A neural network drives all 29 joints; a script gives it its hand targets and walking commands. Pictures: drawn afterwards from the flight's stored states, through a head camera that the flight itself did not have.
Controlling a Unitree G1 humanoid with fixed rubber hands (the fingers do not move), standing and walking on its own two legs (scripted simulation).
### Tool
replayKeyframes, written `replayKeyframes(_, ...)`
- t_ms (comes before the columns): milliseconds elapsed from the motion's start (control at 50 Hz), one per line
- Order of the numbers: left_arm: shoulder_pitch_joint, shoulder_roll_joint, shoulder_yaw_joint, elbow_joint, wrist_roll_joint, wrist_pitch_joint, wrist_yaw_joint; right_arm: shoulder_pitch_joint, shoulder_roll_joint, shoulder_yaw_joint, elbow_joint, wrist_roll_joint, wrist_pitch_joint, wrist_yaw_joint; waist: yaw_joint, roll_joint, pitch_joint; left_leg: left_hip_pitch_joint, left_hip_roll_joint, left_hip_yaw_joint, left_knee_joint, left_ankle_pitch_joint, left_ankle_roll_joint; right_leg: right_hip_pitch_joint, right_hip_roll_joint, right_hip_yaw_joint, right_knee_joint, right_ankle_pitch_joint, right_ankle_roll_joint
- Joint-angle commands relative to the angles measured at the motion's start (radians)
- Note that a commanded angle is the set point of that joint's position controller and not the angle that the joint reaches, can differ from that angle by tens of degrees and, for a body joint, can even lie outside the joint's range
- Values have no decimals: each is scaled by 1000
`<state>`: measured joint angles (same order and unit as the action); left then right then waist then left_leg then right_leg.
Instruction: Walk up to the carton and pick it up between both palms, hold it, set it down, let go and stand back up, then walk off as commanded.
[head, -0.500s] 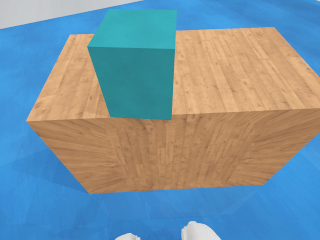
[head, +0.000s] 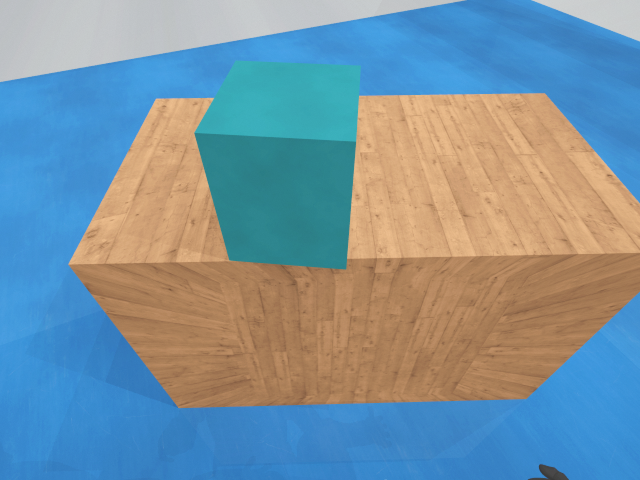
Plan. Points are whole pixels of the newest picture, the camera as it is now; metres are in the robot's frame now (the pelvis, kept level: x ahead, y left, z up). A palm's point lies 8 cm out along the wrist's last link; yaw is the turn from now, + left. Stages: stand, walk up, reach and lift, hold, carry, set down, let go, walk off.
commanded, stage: walk up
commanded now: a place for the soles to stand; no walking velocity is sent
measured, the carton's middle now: (292, 167) +0.57 +0.06 +0.08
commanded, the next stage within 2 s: none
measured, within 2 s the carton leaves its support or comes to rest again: neither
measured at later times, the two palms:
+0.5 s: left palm out of the picture +0.03 +0.38 -0.08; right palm out of the picture +0.08 -0.28 -0.09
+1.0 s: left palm (107, 425) +0.24 +0.32 -0.11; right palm (554, 479) +0.17 -0.29 -0.13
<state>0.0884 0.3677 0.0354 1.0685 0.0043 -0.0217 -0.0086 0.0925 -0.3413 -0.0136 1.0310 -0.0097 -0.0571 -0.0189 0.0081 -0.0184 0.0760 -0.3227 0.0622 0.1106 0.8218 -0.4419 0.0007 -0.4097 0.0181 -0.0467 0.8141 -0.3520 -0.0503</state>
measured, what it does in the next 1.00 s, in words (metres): walks ahead: left foot, then right foot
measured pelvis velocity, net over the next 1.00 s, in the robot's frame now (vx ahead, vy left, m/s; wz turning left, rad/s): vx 0.13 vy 0.03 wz -0.02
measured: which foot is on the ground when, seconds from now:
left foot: down 0.00-0.24, up 0.26-0.46, down 0.48-1.00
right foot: down 0.00-0.50, up 0.52-0.84, down 0.86-1.00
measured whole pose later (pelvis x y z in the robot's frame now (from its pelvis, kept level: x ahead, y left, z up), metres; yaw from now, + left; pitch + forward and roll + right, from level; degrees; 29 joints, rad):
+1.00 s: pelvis +0.13 +0.03 -0.01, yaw -1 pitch -4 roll +0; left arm 0.10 0.34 0.05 0.98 0.01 -0.04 -0.02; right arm 0.21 -0.41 -0.04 0.98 0.01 -0.01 -0.01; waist -0.02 0.03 0.17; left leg -0.31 0.07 0.00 1.04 -0.58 0.02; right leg -0.48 -0.06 -0.04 0.84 -0.29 0.00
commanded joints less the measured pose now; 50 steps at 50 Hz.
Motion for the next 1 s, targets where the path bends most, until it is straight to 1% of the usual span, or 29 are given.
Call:
replayKeyframes(0, -48, 240, 49, -57, 6, -32, 7, -25, -242, -55, -50, 5, -17, -9, -17, -10, -94, 3, 61, -129, -215, 76, 62, 44, -189, 325, -309, 83, -77)
replayKeyframes(60, -56, 241, 44, -43, 10, -34, 9, -14, -225, -54, -28, 1, -10, -1, -26, -38, -79, 64, 24, -119, -229, 22, 62, -9, -223, 380, -403, -50, -78)
replayKeyframes(160, -78, 215, 38, -29, 11, -32, 3, -16, -232, -51, -1, 2, -16, 5, -24, -54, -86, 99, 67, -150, -361, 33, 74, 42, -166, 267, -417, 2, -22)
replayKeyframes(180, 76, 299, 70, -36, 26, -55, -11, 39, -306, -87, -35, -5, -12, 31, -5, -6, -145, 53, 39, -174, -272, -211, 112, 110, -184, 326, -405, -360, -73)
replayKeyframes(200, 130, 329, 86, -14, 27, -59, -13, 37, -298, -87, -40, -10, -5, 41, 10, -60, -112, -58, 19, -166, -209, -286, 114, 154, -227, 422, -481, -534, -96)
replayKeyframes(220, 171, 357, 101, 1, 29, -58, -11, 33, -278, -86, -43, -13, 3, 48, 31, -135, -75, -200, -34, -88, -101, -260, 90, 247, -300, 540, -597, -654, -134)
replayKeyframes(240, 187, 380, 117, -8, 31, -63, -7, 22, -268, -88, -53, -22, 7, 51, 55, -173, -52, -301, -33, -82, 53, -177, 73, 320, -379, 655, -662, -648, -182)
replayKeyframes(260, 179, 378, 125, -31, 26, -69, 0, 11, -271, -91, -67, -28, 3, 52, 60, -125, -27, -369, 5, -129, 96, -114, 70, 367, -404, 673, -656, -564, -207)
replayKeyframes(320, 155, 328, 120, -71, 16, -74, 4, 36, -281, -107, -73, -28, -2, 59, 36, -81, -40, -335, 35, -159, 83, -63, 63, 371, -368, 540, -636, -454, -179)
replayKeyframes(400, 59, 322, 120, -136, 24, -60, -13, 116, -269, -113, -68, -13, -9, 73, -11, -183, 24, -77, 26, -103, -97, -48, 56, 101, -318, 339, -592, -328, -152)
replayKeyframes(420, 15, 318, 115, -152, 23, -54, -18, 176, -266, -118, -49, -10, -12, 71, -43, -194, 18, 41, 13, -73, -174, 11, 56, 23, -282, 264, -553, -296, -136)
replayKeyframes(440, -35, 303, 108, -168, 20, -45, -22, 280, -261, -127, -16, -10, -17, 66, -103, -169, 1, 221, -14, -29, -273, 133, 48, -96, -231, 177, -458, -313, -108)
replayKeyframes(460, -58, 248, 95, -180, 26, -34, -24, 405, -279, -143, 26, -14, -22, 54, -161, -61, -28, 428, -54, -23, -319, 157, 30, -241, -150, 90, -260, -340, -70)
replayKeyframes(480, -50, 157, 77, -200, 23, -24, -23, 510, -345, -166, 47, -25, -25, 35, -210, 209, -26, 528, 69, -275, -487, -80, 52, -410, -3, 4, 95, -345, -26)
replayKeyframes(500, -10, 133, 69, -215, 11, -16, -16, 448, -416, -168, 1, -37, -35, 17, -162, 254, 7, 407, 327, -748, -678, -411, 110, -505, 71, 101, 326, -254, 17)
replayKeyframes(520, -2, 225, 80, -210, 22, -13, -10, 313, -475, -179, -36, -15, -36, 12, -114, 159, 80, 220, 440, -846, -759, -619, 213, -471, -24, 213, 345, -179, 18)
replayKeyframes(540, 11, 284, 86, -195, 21, -22, -15, 215, -468, -174, -69, -9, -41, 13, -75, 117, 123, 143, 446, -809, -738, -568, 279, -400, -79, 216, 336, -134, 20)
replayKeyframes(560, 48, 303, 93, -170, 16, -28, -22, 181, -424, -167, -92, -16, -46, 13, -48, 70, 124, 157, 395, -700, -677, -458, 269, -371, -95, 206, 331, -98, 24)
replayKeyframes(600, 124, 280, 97, -127, 17, -31, -32, 173, -377, -141, -104, -12, -58, 12, -23, 82, 111, 149, 329, -521, -633, -287, 226, -323, -106, 204, 267, -21, 35)
replayKeyframes(680, 119, 260, 97, -140, 16, -12, -52, 160, -384, -135, -126, -16, -62, 12, -18, 167, 168, 3, 302, -343, -620, -149, 219, -204, -117, 159, 151, 56, 49)
replayKeyframes(780, 128, 227, 90, -132, 8, -10, -50, 82, -350, -113, -167, -11, -39, 11, 13, 249, 103, -144, 222, -122, -442, 182, 176, 123, -101, 24, -71, 98, 28)
replayKeyframes(820, 139, 241, 95, -115, 16, -23, -32, 101, -302, -90, -169, 0, -19, 8, 21, 171, 27, -159, 155, -44, -214, 338, 128, 268, -56, -6, -147, 154, 6)
replayKeyframes(840, 149, 264, 99, -114, 20, -32, -21, 145, -266, -77, -164, 6, -9, 7, 29, 68, -19, -160, 110, -5, -48, 397, 97, 324, -59, 34, -198, 189, -5)
replayKeyframes(860, 164, 331, 114, -124, 24, -41, -10, 201, -227, -62, -166, 15, -4, 4, 32, -116, -82, -204, 44, 26, 153, 293, 51, 360, -202, 276, -286, 277, -70)
replayKeyframes(880, 207, 390, 121, -128, 10, -46, 1, 212, -216, -65, -161, 32, 11, 0, 53, -214, -158, -194, -53, -37, 279, -76, 23, 315, -417, 658, -488, 108, -200)
replayKeyframes(900, 158, 411, 126, -132, -2, -41, 7, 181, -283, -84, -131, 32, 29, -8, 59, -158, -143, -141, -20, -151, 310, -189, 26, 224, -442, 724, -509, -31, -253)
replayKeyframes(920, 112, 378, 116, -137, -3, -35, 13, 174, -295, -88, -117, 31, 30, -8, 39, -117, -114, -128, 3, -141, 292, -181, 28, 160, -409, 646, -498, -98, -236)
replayKeyframes(940, 81, 351, 106, -146, 3, -33, 19, 185, -286, -87, -108, 30, 26, -6, 24, -95, -113, -129, 17, -149, 262, -169, 33, 156, -380, 515, -440, -23, -211)
replayKeyframes(980, 27, 314, 97, -167, 3, -31, 25, 262, -272, -83, -80, 25, 21, -9, -11, -166, -116, -120, 14, -161, 204, -190, 42, 143, -338, 379, -337, 85, -167)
